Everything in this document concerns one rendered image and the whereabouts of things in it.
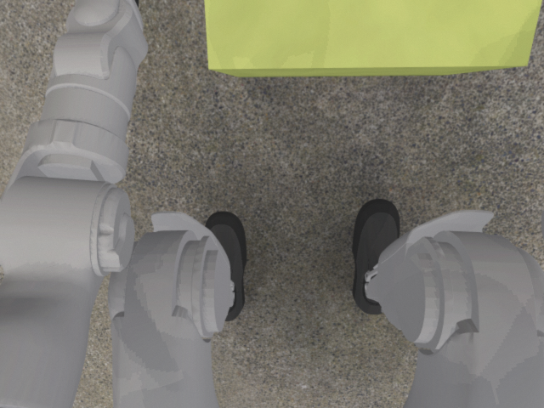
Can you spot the robot left upper arm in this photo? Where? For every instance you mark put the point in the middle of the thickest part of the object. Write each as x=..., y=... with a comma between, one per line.
x=59, y=238

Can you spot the carton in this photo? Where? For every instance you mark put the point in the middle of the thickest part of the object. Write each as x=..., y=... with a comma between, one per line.
x=368, y=38

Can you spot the robot right thigh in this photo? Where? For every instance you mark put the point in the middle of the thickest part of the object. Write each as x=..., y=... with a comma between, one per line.
x=468, y=300

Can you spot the right robot shin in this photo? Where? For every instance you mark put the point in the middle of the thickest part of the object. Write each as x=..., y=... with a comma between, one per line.
x=381, y=287

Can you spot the robot left forearm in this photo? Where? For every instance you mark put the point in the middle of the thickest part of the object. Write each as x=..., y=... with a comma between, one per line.
x=89, y=97

